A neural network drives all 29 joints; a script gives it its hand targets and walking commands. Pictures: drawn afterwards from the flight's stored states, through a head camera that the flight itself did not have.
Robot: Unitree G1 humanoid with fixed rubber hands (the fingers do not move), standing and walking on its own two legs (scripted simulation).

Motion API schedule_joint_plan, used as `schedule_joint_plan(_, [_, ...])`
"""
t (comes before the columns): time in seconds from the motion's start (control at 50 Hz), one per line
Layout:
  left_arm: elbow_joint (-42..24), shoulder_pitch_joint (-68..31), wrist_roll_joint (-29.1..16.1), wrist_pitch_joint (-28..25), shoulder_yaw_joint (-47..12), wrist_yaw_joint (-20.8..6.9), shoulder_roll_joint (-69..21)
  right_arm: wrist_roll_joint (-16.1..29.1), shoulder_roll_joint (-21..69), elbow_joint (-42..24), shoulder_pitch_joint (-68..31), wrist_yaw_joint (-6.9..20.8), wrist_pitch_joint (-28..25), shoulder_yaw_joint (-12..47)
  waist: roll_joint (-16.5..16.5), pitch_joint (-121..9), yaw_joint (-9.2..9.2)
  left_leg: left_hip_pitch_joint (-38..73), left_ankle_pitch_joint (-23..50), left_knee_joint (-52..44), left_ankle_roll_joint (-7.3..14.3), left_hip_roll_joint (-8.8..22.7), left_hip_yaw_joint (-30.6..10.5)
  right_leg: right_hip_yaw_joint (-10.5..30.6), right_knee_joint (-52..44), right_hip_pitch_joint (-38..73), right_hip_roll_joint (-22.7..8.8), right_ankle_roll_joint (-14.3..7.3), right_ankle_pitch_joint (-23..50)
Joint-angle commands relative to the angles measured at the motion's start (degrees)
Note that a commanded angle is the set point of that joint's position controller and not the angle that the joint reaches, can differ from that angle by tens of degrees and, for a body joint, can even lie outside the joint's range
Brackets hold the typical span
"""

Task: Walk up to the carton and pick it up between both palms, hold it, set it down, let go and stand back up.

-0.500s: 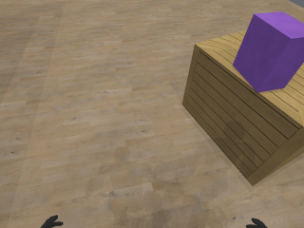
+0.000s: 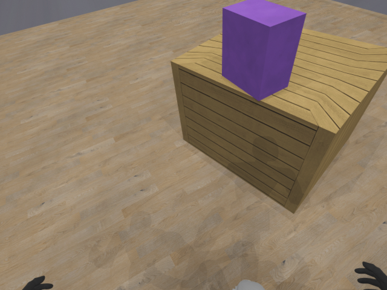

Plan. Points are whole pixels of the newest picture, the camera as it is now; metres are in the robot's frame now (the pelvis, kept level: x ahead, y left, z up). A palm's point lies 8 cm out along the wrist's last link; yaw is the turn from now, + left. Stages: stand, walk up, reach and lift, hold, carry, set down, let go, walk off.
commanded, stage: walk up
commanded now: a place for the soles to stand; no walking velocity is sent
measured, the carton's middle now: (257, 49) +0.97 -0.26 +0.01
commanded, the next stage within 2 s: none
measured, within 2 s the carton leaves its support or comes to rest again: neither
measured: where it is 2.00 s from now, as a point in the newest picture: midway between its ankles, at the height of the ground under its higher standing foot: (192, 231)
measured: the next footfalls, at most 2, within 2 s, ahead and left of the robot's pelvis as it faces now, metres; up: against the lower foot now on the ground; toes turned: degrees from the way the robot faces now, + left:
left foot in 0.52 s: +0.41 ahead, +0.12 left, +0.00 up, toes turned -18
right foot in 0.96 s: +0.49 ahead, -0.11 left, +0.00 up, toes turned -32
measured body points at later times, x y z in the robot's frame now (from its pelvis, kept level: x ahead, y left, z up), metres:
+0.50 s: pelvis +0.21 +0.01 +0.00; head +0.22 -0.01 +0.45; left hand +0.37 +0.32 -0.07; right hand +0.23 -0.37 -0.07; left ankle +0.35 +0.12 -0.70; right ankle +0.09 -0.12 -0.71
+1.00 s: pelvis +0.42 +0.05 -0.01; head +0.46 +0.01 +0.44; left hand +0.69 +0.26 -0.09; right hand +0.32 -0.27 -0.11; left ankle +0.38 +0.13 -0.71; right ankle +0.46 -0.08 -0.72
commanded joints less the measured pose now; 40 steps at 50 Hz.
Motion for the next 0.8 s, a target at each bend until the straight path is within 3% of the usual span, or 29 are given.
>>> schedule_joint_plan(0.0, [-4.5,6.4,0.4,-1.8,4.8,3.4,18.0,1.9,-5.3,-8.2,-1.0,1.3,1.5,1.1,-17.0,5.2,4.59,-34.7,-7.8,37.6,4.0,-5.4,-13.9,49.5,-38.5,10.7,-12.0,-12.0,-47.9])
schedule_joint_plan(0.02, [-5.4,2.9,-0.2,-1.9,5.1,3.5,18.6,1.3,-7.5,-7.9,0.2,1.5,1.2,0.4,-14.6,7.5,2.45,-32.0,-10.7,37.9,4.6,-5.0,-14.6,49.8,-37.9,6.0,-11.3,-13.6,-45.3])
schedule_joint_plan(0.08, [-6.8,0.5,-1.0,-3.2,3.4,4.4,15.3,2.2,-7.0,-5.5,2.1,1.1,1.0,0.3,-13.8,2.5,0.18,-28.5,-4.8,32.4,4.6,-1.8,-17.4,33.9,-28.8,9.8,-6.4,-10.6,-23.9])
schedule_joint_plan(0.1, [-7.3,-0.4,-1.4,-3.6,2.8,4.7,13.7,2.1,-7.6,-5.7,4.1,0.9,1.0,0.1,-10.5,2.8,-0.78,-27.4,-1.5,29.0,4.5,-1.5,-17.8,31.3,-27.0,9.9,-5.2,-9.7,-19.5])
schedule_joint_plan(0.14, [-7.6,-0.7,-0.8,-4.0,2.7,5.2,13.9,1.6,-6.8,-7.1,3.7,0.8,1.3,0.5,-11.8,5.4,-0.66,-25.0,0.3,24.9,4.1,-1.5,-15.9,28.1,-27.8,4.5,-3.6,-10.2,-18.6])
schedule_joint_plan(0.16, [-7.8,-0.4,-0.6,-4.2,2.7,5.3,13.7,1.1,-6.5,-7.8,2.5,1.1,1.4,0.3,-10.4,6.0,-0.43,-25.1,1.2,22.8,3.9,-2.2,-15.4,27.8,-27.7,4.1,-3.0,-10.9,-18.4])
schedule_joint_plan(0.18, [-8.0,1.2,-0.2,-4.6,2.7,5.4,13.9,0.8,-5.6,-8.4,2.1,1.2,1.6,-0.1,-12.5,6.8,0.0,-26.0,3.4,21.2,4.0,-2.0,-16.1,27.1,-27.6,4.2,-2.8,-11.0,-17.4])
schedule_joint_plan(0.22, [-7.4,7.2,-0.7,-5.6,2.1,5.7,11.4,-0.1,-5.1,-10.0,-1.3,1.4,1.3,-0.3,-8.0,7.9,2.01,-32.1,9.9,20.2,3.5,-2.0,-17.2,28.4,-26.6,9.6,-2.9,-11.5,-10.6])
schedule_joint_plan(0.24, [-8.1,6.3,-0.8,-5.8,2.2,6.0,12.2,-0.3,-5.3,-9.4,0.4,1.4,1.2,-0.4,-10.2,6.1,0.7,-33.6,12.6,20.0,3.4,-1.9,-17.4,28.3,-25.7,11.5,-3.6,-12.0,-8.3])
schedule_joint_plan(0.26, [-8.4,8.3,-0.7,-6.1,2.5,6.1,11.3,-0.8,-5.3,-10.9,-1.9,1.4,1.0,-0.3,-7.3,5.9,2.61,-34.5,12.8,18.2,3.4,-1.2,-17.7,29.0,-24.8,14.3,-3.4,-12.5,-4.8])
schedule_joint_plan(0.28, [-8.0,10.1,-0.8,-6.3,2.2,6.4,11.6,-1.2,-4.9,-11.5,-2.5,1.3,0.9,-0.4,-5.3,5.3,2.39,-35.3,13.0,18.9,3.1,-1.2,-19.1,30.7,-24.3,15.6,-4.8,-12.5,-4.1])
schedule_joint_plan(0.3, [-8.4,9.5,-0.9,-6.6,2.4,6.5,11.6,-1.3,-4.9,-11.9,-3.5,1.5,0.8,-0.3,-6.8,5.1,2.96,-38.1,11.2,18.3,3.2,-1.4,-19.0,30.4,-22.8,17.9,-4.9,-13.5,-1.7])
schedule_joint_plan(0.32, [-8.7,10.6,-1.1,-6.8,2.7,6.7,11.6,-1.1,-5.4,-12.4,-4.3,1.5,0.5,-0.5,-5.5,5.4,2.72,-40.1,9.7,16.4,3.4,-0.7,-20.7,31.8,-21.1,20.2,-5.4,-13.8,1.7])
schedule_joint_plan(0.4, [-9.1,9.6,-0.8,-6.7,2.1,7.4,13.4,-0.4,-4.6,-13.7,-4.0,1.9,-0.3,-0.2,-8.4,4.0,1.94,-33.8,8.8,9.3,4.1,-2.2,-18.8,25.4,-14.2,18.7,-2.5,-11.8,20.6])
schedule_joint_plan(0.46, [-10.2,6.7,-0.9,-6.2,1.3,7.8,12.7,0.0,-4.9,-12.5,2.9,1.4,-0.7,-1.0,-8.6,1.9,-1.74,-20.6,13.6,-0.2,5.7,-4.0,-16.3,22.2,-6.8,13.9,1.6,-8.1,24.6])
schedule_joint_plan(0.48, [-11.2,4.3,-0.5,-6.3,0.9,7.9,12.0,-0.7,-6.9,-10.5,12.4,1.0,-1.1,-2.0,-3.8,-4.2,-7.9,-6.1,15.1,-3.2,7.2,-5.3,-16.1,18.8,5.6,9.5,3.8,-5.3,29.1])
schedule_joint_plan(0.5, [-11.4,5.8,-0.5,-6.5,-0.3,8.0,7.0,-1.0,-10.3,-9.4,19.7,0.1,-1.1,-3.4,4.8,-8.1,-10.78,4.2,12.9,-4.3,8.0,0.3,-22.9,14.1,19.0,1.1,6.9,-2.7,20.0])
schedule_joint_plan(0.52, [-11.8,11.0,-0.7,-6.6,-1.6,8.2,1.8,-1.0,-12.3,-10.6,18.1,-0.5,-1.1,-3.9,16.8,-7.8,-8.35,12.0,14.5,-6.9,9.5,9.1,-38.2,13.3,25.2,-12.1,14.1,-1.6,-15.8])
schedule_joint_plan(0.54, [-11.6,14.3,-0.7,-5.9,-1.2,9.1,4.8,0.2,-14.5,-11.8,12.6,0.0,-1.2,-3.8,21.0,-5.6,-4.01,9.5,15.2,-13.9,13.1,17.8,-53.9,6.8,32.6,-18.0,14.0,0.6,-21.7])
schedule_joint_plan(0.56, [-10.7,14.0,0.4,-5.8,-0.9,9.7,9.4,1.7,-13.0,-12.6,7.7,0.7,-0.9,-3.4,16.1,-6.5,-2.44,6.4,12.7,-12.5,20.6,20.8,-57.0,7.1,35.6,-17.3,10.0,0.0,-21.1])
schedule_joint_plan(0.58, [-9.7,12.4,0.5,-6.1,-0.5,9.8,11.4,2.2,-11.3,-14.8,3.2,0.7,-0.7,-3.2,13.6,-1.9,-1.33,-2.3,10.0,-12.2,21.6,20.1,-52.7,7.5,35.0,-15.4,6.8,-0.8,-18.5])
schedule_joint_plan(0.6, [-9.8,10.3,0.1,-6.4,-0.7,9.2,11.8,1.7,-10.8,-15.6,3.2,0.5,-0.6,-2.7,11.4,2.4,-1.72,-6.8,14.6,-12.5,20.9,18.3,-45.4,6.8,33.2,-13.8,5.8,-0.7,-17.1])
schedule_joint_plan(0.62, [-9.0,8.3,-1.1,-6.4,0.2,8.7,12.2,1.0,-7.9,-15.6,5.6,0.0,-0.8,-1.8,5.4,2.7,-2.89,-7.7,27.1,-9.6,19.6,14.4,-35.7,7.0,31.9,-11.2,5.0,-0.7,-14.1])
schedule_joint_plan(0.64, [-8.6,8.6,-1.9,-6.2,0.1,8.2,10.6,1.1,-6.0,-15.5,7.6,-0.6,-1.2,-1.0,6.7,3.5,-2.74,-9.9,37.7,-8.4,14.6,9.4,-26.2,6.6,29.1,-9.5,5.0,-0.4,-11.2])
schedule_joint_plan(0.68, [-9.5,8.2,-2.1,-5.7,0.1,7.6,8.3,1.2,-4.3,-13.7,10.3,-0.7,-1.3,-0.2,7.1,2.1,-2.68,-11.2,44.3,-7.1,11.5,6.0,-20.2,4.8,27.2,-7.4,6.0,-1.4,-6.8])
schedule_joint_plan(0.7, [-10.0,6.4,-2.4,-5.2,-0.4,7.4,6.9,1.1,-5.2,-13.7,11.7,-0.6,-1.0,-0.6,8.2,3.3,-3.51,-9.9,42.4,-7.6,9.9,4.2,-19.1,3.2,24.1,-9.1,6.6,-1.7,-5.4])
schedule_joint_plan(0.74, [-10.9,4.2,-2.2,-5.2,-0.7,7.4,5.3,0.9,-5.8,-16.4,9.0,-0.3,-0.5,-0.4,11.2,3.6,-3.64,-8.6,41.1,-8.0,13.9,6.2,-16.7,1.8,17.0,-10.1,6.0,-0.4,-2.8])
schedule_joint_plan(0.76, [-11.9,4.2,-2.3,-5.4,-0.9,7.2,5.5,0.3,-5.7,-18.4,7.9,-0.1,-0.4,-0.4,9.8,2.3,-3.64,-8.1,40.5,-8.0,16.2,8.0,-17.2,0.7,10.4,-9.3,5.3,-0.1,-2.3])
schedule_joint_plan(0.78, [-11.3,3.5,-2.4,-5.8,-1.2,7.4,5.1,0.3,-5.7,-18.9,6.4,0.1,-0.5,-0.4,11.8,0.1,-2.92,-6.7,42.0,-7.5,16.6,7.9,-15.7,-0.5,7.7,-8.0,5.0,-0.6,1.4])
